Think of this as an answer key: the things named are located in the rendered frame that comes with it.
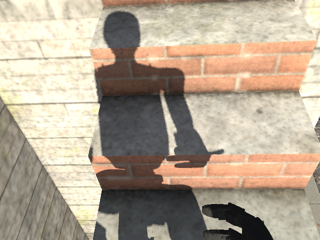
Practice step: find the robot right hand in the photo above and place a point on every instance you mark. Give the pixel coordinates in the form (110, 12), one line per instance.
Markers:
(253, 228)

